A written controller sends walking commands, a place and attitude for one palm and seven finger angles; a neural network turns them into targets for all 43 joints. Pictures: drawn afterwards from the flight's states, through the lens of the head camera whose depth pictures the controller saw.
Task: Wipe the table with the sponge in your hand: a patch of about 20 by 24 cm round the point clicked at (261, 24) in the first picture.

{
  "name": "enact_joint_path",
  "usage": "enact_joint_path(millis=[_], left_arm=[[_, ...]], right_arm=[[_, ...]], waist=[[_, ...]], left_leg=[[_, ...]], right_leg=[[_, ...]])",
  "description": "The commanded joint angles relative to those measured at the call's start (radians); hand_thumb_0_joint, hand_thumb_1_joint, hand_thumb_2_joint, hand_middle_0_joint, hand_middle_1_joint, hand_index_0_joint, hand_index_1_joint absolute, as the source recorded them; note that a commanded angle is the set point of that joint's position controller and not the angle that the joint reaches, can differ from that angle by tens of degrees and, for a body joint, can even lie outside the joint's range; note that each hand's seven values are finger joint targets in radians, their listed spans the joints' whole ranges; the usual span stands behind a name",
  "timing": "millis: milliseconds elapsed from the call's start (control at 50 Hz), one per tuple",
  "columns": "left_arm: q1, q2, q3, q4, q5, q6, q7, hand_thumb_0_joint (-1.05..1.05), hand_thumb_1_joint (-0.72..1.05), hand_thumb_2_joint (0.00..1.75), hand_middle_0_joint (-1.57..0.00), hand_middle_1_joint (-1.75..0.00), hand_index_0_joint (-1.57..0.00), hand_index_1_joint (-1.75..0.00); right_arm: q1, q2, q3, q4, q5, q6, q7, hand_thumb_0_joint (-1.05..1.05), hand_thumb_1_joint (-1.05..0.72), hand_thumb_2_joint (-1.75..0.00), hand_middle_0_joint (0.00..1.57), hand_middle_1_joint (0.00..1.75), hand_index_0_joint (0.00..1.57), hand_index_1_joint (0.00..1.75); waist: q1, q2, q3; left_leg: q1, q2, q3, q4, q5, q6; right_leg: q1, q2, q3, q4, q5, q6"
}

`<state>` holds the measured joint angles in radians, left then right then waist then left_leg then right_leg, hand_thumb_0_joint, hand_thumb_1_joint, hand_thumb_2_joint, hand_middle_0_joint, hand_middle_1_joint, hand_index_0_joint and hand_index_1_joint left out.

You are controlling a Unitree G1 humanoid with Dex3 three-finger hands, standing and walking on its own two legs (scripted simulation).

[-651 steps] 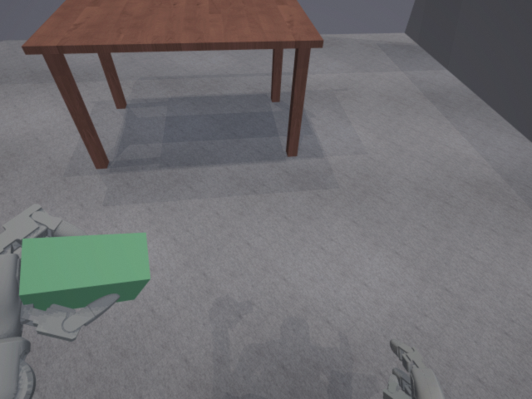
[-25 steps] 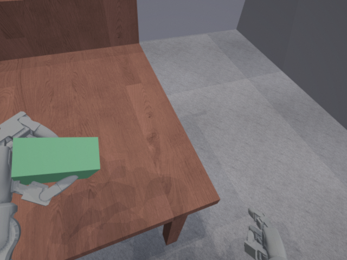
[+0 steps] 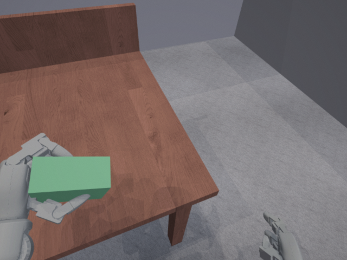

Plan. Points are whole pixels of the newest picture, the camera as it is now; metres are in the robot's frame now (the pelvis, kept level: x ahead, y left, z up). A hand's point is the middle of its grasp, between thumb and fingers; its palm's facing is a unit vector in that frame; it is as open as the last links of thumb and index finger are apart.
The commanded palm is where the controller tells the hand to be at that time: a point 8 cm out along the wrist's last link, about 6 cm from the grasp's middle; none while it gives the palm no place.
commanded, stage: come to a stop and stand still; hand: left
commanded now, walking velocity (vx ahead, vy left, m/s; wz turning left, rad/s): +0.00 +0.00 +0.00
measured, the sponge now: (83, 180) +0.23 +0.19 +0.13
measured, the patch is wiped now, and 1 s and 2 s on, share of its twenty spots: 0.00 0.00 0.00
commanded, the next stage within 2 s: look again from close up in 0.58 s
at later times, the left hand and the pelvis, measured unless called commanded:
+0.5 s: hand (19, 167) +0.23 +0.29 +0.15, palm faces +0.37 -0.86 -0.36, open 9.6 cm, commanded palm +0.16 +0.32 +0.18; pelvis +0.01 +0.04 +0.00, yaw +1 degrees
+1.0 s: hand (27, 161) +0.24 +0.27 +0.16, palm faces +0.37 -0.86 -0.37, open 9.6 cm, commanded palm +0.17 +0.31 +0.18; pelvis +0.02 +0.03 +0.00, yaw +1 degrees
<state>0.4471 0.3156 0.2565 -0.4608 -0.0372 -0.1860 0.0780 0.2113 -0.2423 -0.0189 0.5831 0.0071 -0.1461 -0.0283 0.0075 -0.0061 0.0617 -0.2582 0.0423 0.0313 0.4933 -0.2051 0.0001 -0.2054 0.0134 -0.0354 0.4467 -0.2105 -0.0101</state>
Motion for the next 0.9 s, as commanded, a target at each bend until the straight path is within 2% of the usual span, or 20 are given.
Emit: enact_joint_path(millis=[0, 60, 80, 100, 160, 240, 280, 340, 360, 380, 460, 500, 560, 600, 660, 680, 740, 800, 860, 880], left_arm=[[-0.132, 0.297, 0.271, -0.272, -0.024, -0.09, 0.065, 0.0, 0.1, 1.3, -1.2, -1.6, -1.2, -1.6], [-0.156, 0.305, 0.287, -0.276, -0.015, -0.112, 0.066, 0.0, 0.1, 1.3, -1.2, -1.6, -1.2, -1.6], [-0.161, 0.281, 0.263, -0.256, -0.01, -0.118, 0.061, 0.0, 0.1, 1.3, -1.2, -1.6, -1.2, -1.6], [-0.163, 0.273, 0.256, -0.25, -0.006, -0.123, 0.057, 0.0, 0.1, 1.3, -1.2, -1.6, -1.2, -1.6], [-0.12, 0.206, 0.194, -0.238, 0.002, -0.128, 0.045, 0.0, 0.1, 1.3, -1.2, -1.6, -1.2, -1.6], [-0.118, 0.179, 0.154, -0.22, 0.018, -0.117, 0.039, 0.0, 0.1, 1.3, -1.2, -1.6, -1.2, -1.6], [-0.126, 0.161, 0.14, -0.192, 0.018, -0.112, 0.038, 0.0, 0.1, 1.3, -1.2, -1.6, -1.2, -1.6], [-0.173, 0.213, 0.185, -0.232, 0.022, -0.115, 0.04, 0.0, 0.1, 1.3, -1.2, -1.6, -1.2, -1.6], [-0.189, 0.241, 0.214, -0.254, 0.022, -0.115, 0.046, 0.0, 0.1, 1.3, -1.2, -1.6, -1.2, -1.6], [-0.186, 0.212, 0.19, -0.24, 0.016, -0.118, 0.041, 0.0, 0.1, 1.3, -1.2, -1.6, -1.2, -1.6], [-0.164, 0.247, 0.231, -0.298, 0.01, -0.124, 0.043, 0.0, 0.1, 1.3, -1.2, -1.6, -1.2, -1.6], [-0.136, 0.227, 0.213, -0.308, 0.008, -0.127, 0.04, 0.0, 0.1, 1.3, -1.2, -1.6, -1.2, -1.6], [-0.077, 0.221, 0.223, -0.283, 0.003, -0.123, 0.039, 0.0, 0.1, 1.3, -1.2, -1.6, -1.2, -1.6], [-0.053, 0.213, 0.216, -0.261, 0.0, -0.116, 0.037, 0.0, 0.1, 1.3, -1.2, -1.6, -1.2, -1.6], [-0.039, 0.217, 0.226, -0.222, -0.004, -0.106, 0.037, 0.0, 0.1, 1.3, -1.2, -1.6, -1.2, -1.6], [-0.044, 0.186, 0.194, -0.204, -0.007, -0.104, 0.033, 0.0, 0.1, 1.3, -1.2, -1.6, -1.2, -1.6], [-0.075, 0.213, 0.208, -0.212, -0.007, -0.097, 0.037, 0.0, 0.1, 1.3, -1.2, -1.6, -1.2, -1.6], [-0.114, 0.214, 0.192, -0.264, -0.006, -0.1, 0.041, 0.0, 0.1, 1.3, -1.2, -1.6, -1.2, -1.6], [-0.108, 0.236, 0.214, -0.292, -0.004, -0.097, 0.05, 0.0, 0.1, 1.3, -1.2, -1.6, -1.2, -1.6], [-0.102, 0.207, 0.186, -0.291, -0.006, -0.1, 0.048, 0.0, 0.1, 1.3, -1.2, -1.6, -1.2, -1.6]], right_arm=[[-0.113, -0.074, -0.018, -0.177, 0.003, -0.042, -0.04, 0.0, -0.9, -0.9, 0.2, 0.3, 0.2, 0.3], [-0.113, -0.078, -0.018, -0.167, 0.005, -0.058, -0.041, 0.0, -0.9, -0.9, 0.2, 0.3, 0.2, 0.3], [-0.095, -0.079, -0.017, -0.165, 0.003, -0.065, -0.04, 0.0, -0.9, -0.9, 0.2, 0.3, 0.2, 0.3], [-0.084, -0.078, -0.018, -0.165, 0.004, -0.074, -0.035, 0.0, -0.9, -0.9, 0.2, 0.3, 0.2, 0.3], [-0.088, -0.075, -0.017, -0.151, 0.005, -0.105, -0.018, 0.0, -0.9, -0.9, 0.2, 0.3, 0.2, 0.3], [-0.054, -0.09, -0.023, -0.136, -0.001, -0.112, -0.002, 0.0, -0.9, -0.9, 0.2, 0.3, 0.2, 0.3], [-0.059, -0.085, -0.015, -0.124, -0.005, -0.11, 0.0, 0.0, -0.9, -0.9, 0.2, 0.3, 0.2, 0.3], [-0.067, -0.085, -0.019, -0.13, -0.006, -0.105, -0.001, 0.0, -0.9, -0.9, 0.2, 0.3, 0.2, 0.3], [-0.091, -0.08, -0.016, -0.127, -0.003, -0.106, -0.004, 0.0, -0.9, -0.9, 0.2, 0.3, 0.2, 0.3], [-0.081, -0.074, -0.008, -0.128, -0.01, -0.1, -0.005, 0.0, -0.9, -0.9, 0.2, 0.3, 0.2, 0.3], [-0.092, -0.07, -0.013, -0.141, -0.005, -0.104, -0.004, 0.0, -0.9, -0.9, 0.2, 0.3, 0.2, 0.3], [-0.077, -0.071, -0.015, -0.148, -0.007, -0.097, -0.002, 0.0, -0.9, -0.9, 0.2, 0.3, 0.2, 0.3], [-0.083, -0.074, -0.019, -0.144, -0.005, -0.096, 0.001, 0.0, -0.9, -0.9, 0.2, 0.3, 0.2, 0.3], [-0.069, -0.075, -0.018, -0.147, -0.006, -0.084, 0.001, 0.0, -0.9, -0.9, 0.2, 0.3, 0.2, 0.3], [-0.084, -0.081, -0.023, -0.144, -0.001, -0.075, -0.004, 0.0, -0.9, -0.9, 0.2, 0.3, 0.2, 0.3], [-0.074, -0.076, -0.019, -0.146, 0.0, -0.069, -0.006, 0.0, -0.9, -0.9, 0.2, 0.3, 0.2, 0.3], [-0.081, -0.085, -0.023, -0.149, 0.001, -0.058, -0.013, 0.0, -0.9, -0.9, 0.2, 0.3, 0.2, 0.3], [-0.089, -0.084, -0.022, -0.155, 0.003, -0.061, -0.019, 0.0, -0.9, -0.9, 0.2, 0.3, 0.2, 0.3], [-0.105, -0.083, -0.023, -0.152, 0.005, -0.064, -0.022, 0.0, -0.9, -0.9, 0.2, 0.3, 0.2, 0.3], [-0.095, -0.081, -0.021, -0.151, 0.002, -0.062, -0.022, 0.0, -0.9, -0.9, 0.2, 0.3, 0.2, 0.3]], waist=[[0.009, 0.016, -0.058], [0.01, 0.169, -0.056], [0.01, 0.191, -0.07], [0.017, 0.179, -0.083], [0.017, 0.157, -0.134], [0.015, 0.049, -0.133], [0.007, 0.048, -0.121], [0.007, 0.047, -0.135], [0.004, 0.083, -0.139], [0.005, 0.097, -0.131], [0.008, 0.12, -0.174], [0.007, 0.127, -0.187], [0.007, 0.126, -0.203], [0.006, 0.088, -0.203], [0.004, 0.073, -0.184], [0.001, 0.059, -0.17], [0.003, 0.043, -0.171], [0.001, 0.073, -0.17], [0.004, 0.083, -0.186], [0.005, 0.084, -0.186]], left_leg=[[0.044, -0.004, -0.077, -0.07, -0.129, 0.024], [-0.06, 0.051, -0.137, -0.195, -0.227, 0.042], [-0.106, 0.062, -0.142, -0.217, -0.267, 0.05], [-0.131, 0.065, -0.139, -0.221, -0.268, 0.052], [-0.068, 0.069, -0.127, -0.209, -0.2, 0.05], [-0.057, 0.066, -0.135, -0.184, -0.134, 0.041], [-0.042, 0.053, -0.131, -0.184, -0.107, 0.032], [-0.017, 0.049, -0.127, -0.165, -0.037, 0.022], [0.0, 0.049, -0.123, -0.172, -0.034, 0.021], [-0.027, 0.051, -0.133, -0.182, -0.043, 0.024], [0.012, 0.051, -0.126, -0.169, 0.032, 0.016], [0.017, 0.053, -0.129, -0.157, 0.089, 0.013], [0.043, 0.051, -0.115, -0.143, 0.158, 0.006], [0.042, 0.051, -0.116, -0.128, 0.186, 0.003], [0.047, 0.045, -0.104, -0.13, 0.168, 0.006], [0.035, 0.044, -0.108, -0.133, 0.158, 0.004], [0.035, 0.039, -0.106, -0.13, 0.121, 0.009], [0.042, 0.036, -0.109, -0.134, 0.116, 0.012], [0.054, 0.035, -0.107, -0.13, 0.111, 0.018], [0.05, 0.036, -0.105, -0.127, 0.115, 0.02]], right_leg=[[-0.132, -0.127, 0.147, -0.202, -0.301, -0.036], [-0.009, -0.064, 0.094, -0.106, -0.191, -0.017], [0.05, -0.057, 0.075, -0.07, -0.156, -0.012], [0.093, -0.055, 0.065, -0.048, -0.121, -0.01], [0.105, -0.054, 0.051, -0.043, -0.059, -0.006], [0.098, -0.057, 0.06, -0.065, -0.015, -0.001], [0.07, -0.049, 0.051, -0.085, -0.012, 0.001], [0.086, -0.058, 0.063, -0.081, 0.048, -0.003], [0.08, -0.052, 0.059, -0.075, 0.05, 0.0], [0.095, -0.052, 0.046, -0.076, 0.05, 0.0], [0.126, -0.051, 0.044, -0.053, 0.108, -0.003], [0.141, -0.053, 0.04, -0.052, 0.142, -0.006], [0.138, -0.054, 0.034, -0.053, 0.17, -0.003], [0.14, -0.063, 0.038, -0.068, 0.198, -0.003], [0.118, -0.065, 0.046, -0.084, 0.194, -0.001], [0.116, -0.069, 0.038, -0.089, 0.187, -0.001], [0.115, -0.078, 0.055, -0.101, 0.183, -0.002], [0.114, -0.078, 0.054, -0.095, 0.177, -0.005], [0.121, -0.078, 0.059, -0.091, 0.176, -0.004], [0.125, -0.081, 0.051, -0.093, 0.179, -0.005]])
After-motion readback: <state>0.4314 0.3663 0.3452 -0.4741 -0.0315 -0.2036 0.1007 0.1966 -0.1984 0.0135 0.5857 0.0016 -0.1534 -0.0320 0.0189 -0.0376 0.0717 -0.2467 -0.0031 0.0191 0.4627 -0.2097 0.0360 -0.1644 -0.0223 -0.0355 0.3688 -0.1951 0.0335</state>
